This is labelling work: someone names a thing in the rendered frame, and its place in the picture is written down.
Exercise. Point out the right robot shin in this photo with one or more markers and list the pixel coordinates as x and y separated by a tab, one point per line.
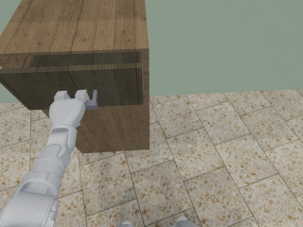
181	218

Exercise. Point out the left robot forearm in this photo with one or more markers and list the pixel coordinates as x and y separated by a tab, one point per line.
45	177

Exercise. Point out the robot left hand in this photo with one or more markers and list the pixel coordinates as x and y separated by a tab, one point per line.
68	111

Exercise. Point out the left robot shin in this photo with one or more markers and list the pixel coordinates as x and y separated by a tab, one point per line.
126	222

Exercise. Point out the robot shin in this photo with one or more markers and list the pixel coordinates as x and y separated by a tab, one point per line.
181	218
126	222

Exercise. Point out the handle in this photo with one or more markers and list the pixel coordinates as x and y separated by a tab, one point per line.
92	104

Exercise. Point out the drawer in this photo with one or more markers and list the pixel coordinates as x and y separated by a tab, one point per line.
117	76

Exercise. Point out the left robot upper arm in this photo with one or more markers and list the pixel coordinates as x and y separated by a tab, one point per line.
29	209

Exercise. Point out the cabinet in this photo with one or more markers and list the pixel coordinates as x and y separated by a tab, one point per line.
61	27

